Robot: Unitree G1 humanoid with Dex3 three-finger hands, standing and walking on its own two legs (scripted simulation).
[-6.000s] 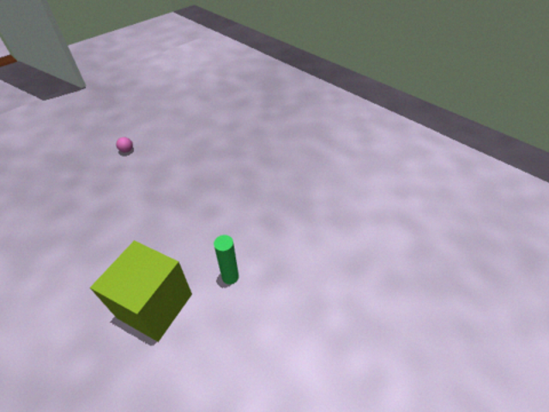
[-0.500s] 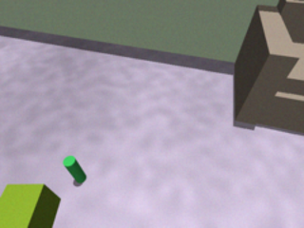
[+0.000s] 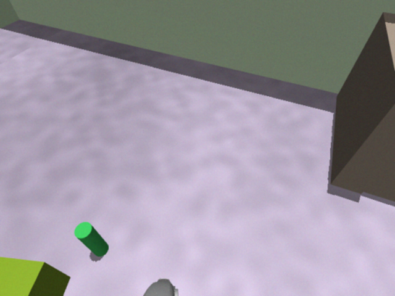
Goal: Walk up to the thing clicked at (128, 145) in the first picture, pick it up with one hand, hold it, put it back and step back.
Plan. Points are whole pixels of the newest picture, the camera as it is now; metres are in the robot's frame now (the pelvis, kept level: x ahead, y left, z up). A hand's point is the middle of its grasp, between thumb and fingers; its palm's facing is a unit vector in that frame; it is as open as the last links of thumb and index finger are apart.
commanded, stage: walk up
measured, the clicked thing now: out of the picture +0.93 +1.44 -0.73
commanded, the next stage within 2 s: none
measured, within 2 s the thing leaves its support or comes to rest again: neither
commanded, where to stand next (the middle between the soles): +0.98 +0.00 m, yaw -3 degrees
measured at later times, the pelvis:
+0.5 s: pelvis +0.26 -0.02 -0.02, yaw -2 degrees
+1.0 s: pelvis +0.48 +0.03 +0.00, yaw -3 degrees
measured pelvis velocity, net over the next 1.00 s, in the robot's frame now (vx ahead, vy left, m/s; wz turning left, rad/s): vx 0.48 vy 0.03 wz -0.04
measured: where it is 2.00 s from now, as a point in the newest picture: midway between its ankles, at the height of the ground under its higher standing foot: (206, 169)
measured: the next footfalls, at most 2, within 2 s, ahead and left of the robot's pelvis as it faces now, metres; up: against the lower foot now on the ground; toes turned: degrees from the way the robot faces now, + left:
left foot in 0.06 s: +0.20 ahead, +0.15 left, +0.00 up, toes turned +4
right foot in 0.44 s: +0.37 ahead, -0.15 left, +0.00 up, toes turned -7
